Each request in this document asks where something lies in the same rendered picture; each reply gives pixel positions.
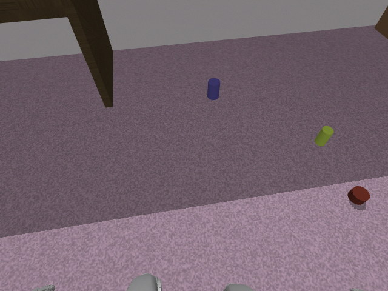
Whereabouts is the desk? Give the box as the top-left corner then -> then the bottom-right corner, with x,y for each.
0,0 -> 113,108

